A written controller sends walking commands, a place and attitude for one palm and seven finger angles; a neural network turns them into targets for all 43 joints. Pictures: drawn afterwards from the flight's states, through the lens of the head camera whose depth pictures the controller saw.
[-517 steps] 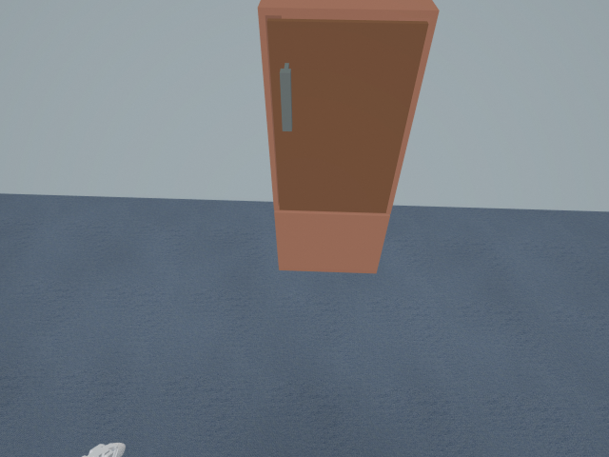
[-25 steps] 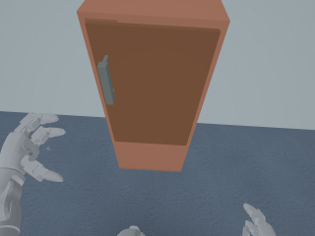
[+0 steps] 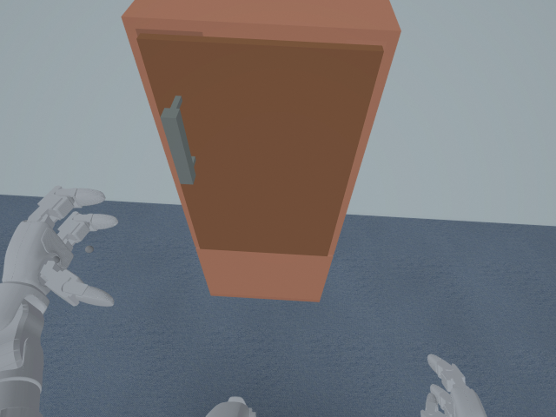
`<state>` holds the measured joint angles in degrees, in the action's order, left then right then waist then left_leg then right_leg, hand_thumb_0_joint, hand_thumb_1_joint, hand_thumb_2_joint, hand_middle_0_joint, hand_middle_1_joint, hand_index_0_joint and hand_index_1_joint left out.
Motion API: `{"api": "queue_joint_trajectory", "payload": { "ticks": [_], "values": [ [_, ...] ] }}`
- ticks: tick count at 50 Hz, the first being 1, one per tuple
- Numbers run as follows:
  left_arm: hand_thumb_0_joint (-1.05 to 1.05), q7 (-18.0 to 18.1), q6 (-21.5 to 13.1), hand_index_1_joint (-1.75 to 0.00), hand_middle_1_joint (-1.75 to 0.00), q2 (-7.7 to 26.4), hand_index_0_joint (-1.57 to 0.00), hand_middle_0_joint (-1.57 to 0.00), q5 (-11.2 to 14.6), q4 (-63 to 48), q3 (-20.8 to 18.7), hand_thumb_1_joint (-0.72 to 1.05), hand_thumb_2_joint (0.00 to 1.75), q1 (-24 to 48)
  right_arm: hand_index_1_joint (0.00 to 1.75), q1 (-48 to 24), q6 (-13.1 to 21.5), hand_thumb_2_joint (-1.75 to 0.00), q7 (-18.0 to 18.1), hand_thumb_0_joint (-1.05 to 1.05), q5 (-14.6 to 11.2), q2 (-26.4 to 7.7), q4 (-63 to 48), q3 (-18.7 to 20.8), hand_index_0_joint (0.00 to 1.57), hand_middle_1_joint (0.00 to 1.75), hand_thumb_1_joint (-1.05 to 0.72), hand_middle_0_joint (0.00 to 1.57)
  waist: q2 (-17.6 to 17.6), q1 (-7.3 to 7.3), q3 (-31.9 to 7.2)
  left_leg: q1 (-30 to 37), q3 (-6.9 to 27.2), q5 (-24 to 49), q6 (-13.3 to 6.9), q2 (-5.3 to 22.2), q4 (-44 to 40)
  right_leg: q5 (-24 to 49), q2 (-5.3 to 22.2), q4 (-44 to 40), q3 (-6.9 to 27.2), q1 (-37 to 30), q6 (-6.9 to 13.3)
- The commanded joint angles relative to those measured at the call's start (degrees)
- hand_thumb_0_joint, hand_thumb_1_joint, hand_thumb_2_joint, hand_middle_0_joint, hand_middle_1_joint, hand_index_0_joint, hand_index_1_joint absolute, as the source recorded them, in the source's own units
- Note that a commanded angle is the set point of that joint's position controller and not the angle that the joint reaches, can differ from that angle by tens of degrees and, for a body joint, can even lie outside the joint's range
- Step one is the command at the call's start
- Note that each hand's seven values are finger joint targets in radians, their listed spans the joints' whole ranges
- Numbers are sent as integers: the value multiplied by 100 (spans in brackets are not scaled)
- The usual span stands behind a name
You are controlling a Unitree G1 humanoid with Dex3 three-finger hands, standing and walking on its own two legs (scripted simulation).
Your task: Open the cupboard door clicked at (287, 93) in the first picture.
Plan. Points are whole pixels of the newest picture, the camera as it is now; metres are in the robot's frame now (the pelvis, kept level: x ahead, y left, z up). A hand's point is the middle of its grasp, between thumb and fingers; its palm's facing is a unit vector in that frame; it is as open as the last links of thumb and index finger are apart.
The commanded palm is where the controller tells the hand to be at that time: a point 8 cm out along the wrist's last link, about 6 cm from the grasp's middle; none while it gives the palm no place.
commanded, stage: move the hooked fingers beside the handle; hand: left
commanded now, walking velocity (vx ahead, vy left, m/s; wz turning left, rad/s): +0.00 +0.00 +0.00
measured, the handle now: (182, 141) +0.55 +0.21 +0.06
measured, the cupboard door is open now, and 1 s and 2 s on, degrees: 0 0 0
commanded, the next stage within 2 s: none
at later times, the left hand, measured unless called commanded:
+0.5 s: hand (110, 207) +0.38 +0.28 +0.08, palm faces +0.03 -1.00 -0.01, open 14.0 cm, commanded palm +0.36 +0.33 +0.08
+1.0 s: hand (123, 172) +0.45 +0.28 +0.08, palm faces +0.01 -1.00 -0.01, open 14.0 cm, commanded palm +0.43 +0.32 +0.07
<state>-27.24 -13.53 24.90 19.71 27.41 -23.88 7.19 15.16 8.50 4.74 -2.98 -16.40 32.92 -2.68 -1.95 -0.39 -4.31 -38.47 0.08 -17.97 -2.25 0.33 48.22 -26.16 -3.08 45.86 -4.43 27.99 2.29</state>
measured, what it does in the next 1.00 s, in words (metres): stands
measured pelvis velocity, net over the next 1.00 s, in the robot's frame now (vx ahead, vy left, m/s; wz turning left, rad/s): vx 0.01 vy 0.02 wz -0.03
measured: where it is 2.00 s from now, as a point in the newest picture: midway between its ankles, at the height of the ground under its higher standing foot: outside the picture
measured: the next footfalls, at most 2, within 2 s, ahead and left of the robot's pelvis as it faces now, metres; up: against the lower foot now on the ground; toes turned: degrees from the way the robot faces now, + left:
none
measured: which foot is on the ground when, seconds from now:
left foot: down 0.00-1.00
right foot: down 0.00-1.00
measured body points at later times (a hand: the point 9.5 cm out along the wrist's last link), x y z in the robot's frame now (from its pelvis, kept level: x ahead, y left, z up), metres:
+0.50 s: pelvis +0.00 +0.01 +0.00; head +0.06 +0.02 +0.44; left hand +0.37 +0.33 +0.08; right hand +0.10 -0.26 -0.10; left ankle +0.06 +0.09 -0.70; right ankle -0.03 -0.10 -0.70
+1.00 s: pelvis +0.01 +0.02 -0.01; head +0.09 +0.04 +0.43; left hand +0.44 +0.33 +0.08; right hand +0.05 -0.26 -0.11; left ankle +0.06 +0.09 -0.70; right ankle -0.03 -0.10 -0.70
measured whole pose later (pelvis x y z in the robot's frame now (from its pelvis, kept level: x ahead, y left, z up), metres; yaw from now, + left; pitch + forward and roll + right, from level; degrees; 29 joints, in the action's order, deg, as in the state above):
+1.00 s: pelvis +0.01 +0.02 -0.01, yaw -2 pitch +16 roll -4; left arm -26.1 -20.0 33.5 11.9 59.1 -25.9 39.1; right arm 20.6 -0.9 3.0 -1.9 -16.8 35.4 -1.9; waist -1.1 -5.4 -5.4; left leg -49.1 -0.9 -20.1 -3.6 1.0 53.5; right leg -27.3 -3.4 49.9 -3.4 38.3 1.1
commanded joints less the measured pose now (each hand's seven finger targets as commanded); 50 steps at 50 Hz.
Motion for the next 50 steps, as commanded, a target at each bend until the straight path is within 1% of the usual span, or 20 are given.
{"api": "queue_joint_trajectory", "payload": {
  "ticks": [1, 3, 12, 16, 17, 19, 20, 21, 23, 24, 27, 31, 33, 34, 36, 38, 41, 44, 48, 50],
  "values": [
    [0, 18, -431, -120, -120, 1684, -30, -30, 93, -1017, -484, -50, 30, 1789, 30, -21, 243, -90, 103, 0, -20, -827, -679, 376, 20, 30, -90, 20, -439, -96, -1480, 1893, 282, 911, -55, -8, -529, 1465, 37, -758, 368, 483, -120],
    [0, 12, -405, -120, -120, 1794, -30, -30, 80, -731, -531, -50, 30, 2014, 30, 29, 196, -90, 118, 0, -21, -856, -626, 384, 20, 30, -90, 20, -189, -130, -1365, 1738, 286, 849, -76, -6, -498, 1432, 31, -778, 409, 477, -133],
    [0, 5, -425, -120, -120, 1743, -30, -30, -45, -264, -359, -50, 30, 2545, 30, 187, 24, -90, 58, 0, -28, -887, -657, 426, 20, 30, -90, 20, -348, -142, -1590, 1834, 294, 983, -55, 18, -494, 1503, 11, -661, 331, 649, -108],
    [0, 95, -526, -120, -120, 1965, -30, -30, -90, -68, -586, -50, 30, 2616, 30, 288, -68, -90, 34, 0, -10, -910, -634, 452, 20, 30, -90, 20, -259, -112, -1683, 1802, 297, 998, -51, 34, -477, 1489, -6, -621, 342, 647, -103],
    [0, 105, -528, -120, -120, 1843, -30, -30, -113, -23, -443, -50, 30, 2779, 30, 285, -89, -90, 28, 0, -18, -900, -636, 436, 20, 30, -90, 20, -320, -166, -1644, 1811, 305, 948, -56, 31, -489, 1421, -5, -622, 333, 727, -105],
    [0, 127, -509, -120, -120, 2025, -30, -30, -157, 348, -528, -50, 30, 3127, 30, 341, -146, -90, 44, 0, -13, -938, -573, 424, 20, 30, -90, 20, -143, -224, -1489, 1561, 291, 751, -70, 39, -452, 1281, -12, -632, 373, 771, -119],
    [0, 139, -538, -120, -120, 2172, -30, -30, -206, 455, -604, -50, 30, 3351, 30, 401, -178, -90, 56, 0, -10, -958, -523, 434, 20, 30, -90, 20, -179, -262, -1496, 1552, 312, 733, -65, 49, -446, 1241, -5, -613, 365, 810, -112],
    [0, 130, -566, -120, -120, 2020, -30, -30, -239, 434, -430, -50, 30, 3511, 30, 397, -187, -90, 49, 0, -10, -932, -525, 425, 20, 30, -90, 20, -409, -279, -1566, 1668, 320, 769, -60, 41, -444, 1239, 0, -600, 364, 877, -102],
    [0, 143, -633, -120, -120, 2116, -30, -30, -274, 412, -465, -50, 30, 3749, 30, 472, -219, -90, 46, 0, 12, -961, -511, 440, 20, 30, -90, 20, -531, -263, -1808, 1867, 377, 906, -40, 61, -405, 1244, -20, -545, 338, 885, -57],
    [0, 144, -668, -120, -120, 2166, -30, -30, -315, 515, -504, -50, 30, 3758, 30, 503, -235, -90, 41, 0, 14, -966, -491, 456, 20, 30, -90, 20, -447, -274, -1943, 1961, 387, 959, -36, 83, -385, 1271, -28, -539, 338, 936, -76],
    [0, 138, -756, -120, -120, 2056, -30, -30, -380, 660, -310, -50, 30, 4092, 30, 547, -287, -90, 22, 0, 21, -966, -440, 445, 20, 30, -90, 20, -637, -347, -1913, 2067, 464, 910, -12, 112, -395, 1100, -45, -513, 286, 1177, -56],
    [0, 105, -743, -120, -120, 2258, -30, -30, -384, 1070, -506, -50, 30, 4029, 30, 661, -390, -90, 3, 0, 32, -1021, -423, 471, 20, 30, -90, 20, -457, -288, -2033, 2035, 486, 1074, -13, 120, -363, 1245, -59, -475, 272, 1119, -43],
    [0, 89, -671, -120, -120, 2178, -30, -30, -376, 1318, -442, -50, 30, 4039, 30, 708, -456, -90, -5, 0, 38, -1019, -437, 461, 20, 30, -90, 20, -351, -288, -1935, 1905, 470, 1142, -26, 106, -335, 1328, -66, -463, 255, 1087, -28],
    [0, 71, -633, -120, -120, 2121, -30, -30, -406, 1455, -345, -50, 30, 4183, 30, 715, -483, -90, -16, 0, 19, -1022, -432, 461, 20, 30, -90, 20, -259, -367, -1853, 1844, 431, 1071, -45, 112, -311, 1318, -66, -473, 263, 1218, -74],
    [0, 93, -607, -120, -120, 2392, -30, -30, -482, 1769, -481, -50, 30, 4463, 30, 788, -558, -90, -10, 0, 37, -1057, -391, 455, 20, 30, -90, 20, -247, -415, -1672, 1605, 436, 902, -49, 120, -301, 1181, -60, -452, 262, 1313, -82],
    [0, 118, -710, -120, -120, 2559, -30, -30, -510, 1816, -584, -50, 30, 4819, 30, 841, -605, -90, -4, 0, 56, -1063, -373, 462, 20, 30, -90, 20, -233, -426, -1764, 1559, 419, 970, -64, 112, -213, 1235, -69, -398, 297, 1275, -66],
    [0, 150, -967, -120, -120, 2570, -30, -30, -619, 1660, -516, -50, 30, 5226, 30, 914, -639, -90, -37, 0, 91, -1056, -328, 484, 20, 30, -90, 20, -795, -468, -2158, 2085, 522, 1229, 6, 171, -134, 1198, -86, -290, 266, 1626, -40],
    [0, 155, -1166, -120, -120, 2518, -30, -30, -655, 1563, -445, -50, 30, 5409, 30, 994, -684, -90, -60, 0, 117, -1067, -260, 506, 20, 30, -90, 20, -931, -494, -2530, 2446, 631, 1490, 41, 219, -56, 1232, -125, -206, 242, 1780, -17],
    [0, 105, -957, -120, -120, 2334, -30, -30, -646, 2148, -307, -50, 30, 5382, 30, 1101, -783, -90, -60, 0, 110, -1091, -194, 503, 20, 30, -90, 20, -579, -580, -2286, 2157, 654, 1298, -3, 202, -70, 1132, -132, -243, 200, 1834, -28],
    [0, 99, -811, -120, -120, 2504, -30, -30, -706, 2406, -329, -50, 30, 5536, 30, 1132, -850, -90, -46, 0, 98, -1127, -167, 497, 20, 30, -90, 20, -555, -617, -2173, 1975, 616, 1157, -15, 204, -82, 1078, -109, -251, 196, 1886, -61]
  ]
}}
